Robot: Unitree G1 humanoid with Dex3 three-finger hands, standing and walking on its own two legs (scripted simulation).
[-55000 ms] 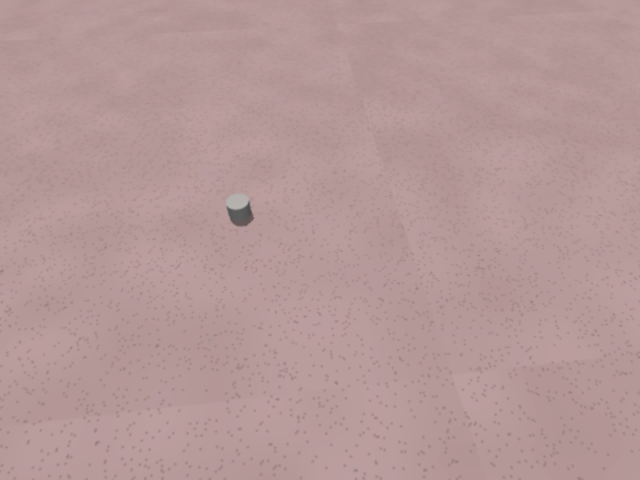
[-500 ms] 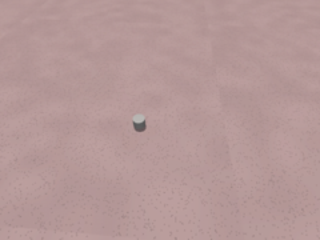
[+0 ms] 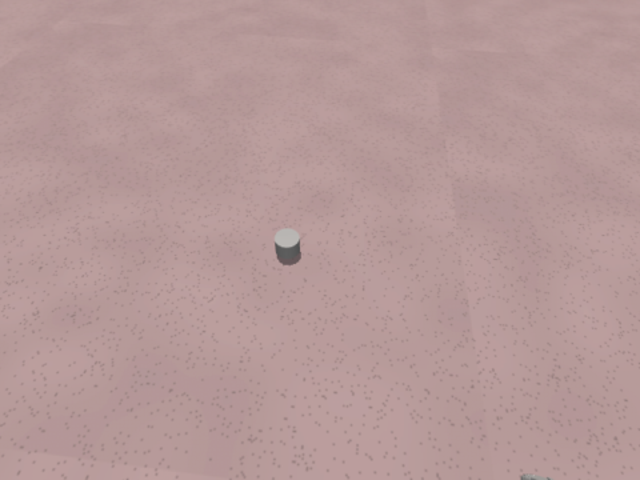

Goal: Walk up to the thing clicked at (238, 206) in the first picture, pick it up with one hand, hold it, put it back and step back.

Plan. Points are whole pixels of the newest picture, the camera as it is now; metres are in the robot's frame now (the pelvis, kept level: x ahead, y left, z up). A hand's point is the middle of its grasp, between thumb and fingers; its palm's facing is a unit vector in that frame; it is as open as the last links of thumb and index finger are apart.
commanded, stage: step back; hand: left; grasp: from above
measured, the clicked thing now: (287, 243) +1.03 +0.17 -0.73
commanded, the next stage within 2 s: stand in 0.16 s
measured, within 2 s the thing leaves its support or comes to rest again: neither
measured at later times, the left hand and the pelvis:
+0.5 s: hand out of the picture +0.09 +0.25 -0.14, palm faces -0.03 -0.94 -0.34, open 7.4 cm; pelvis -0.01 +0.00 +0.01, yaw -1 degrees
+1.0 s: hand out of the picture +0.05 +0.25 -0.14, palm faces -0.04 -0.94 -0.34, open 7.4 cm; pelvis -0.02 -0.01 +0.01, yaw -1 degrees
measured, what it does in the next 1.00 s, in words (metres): stands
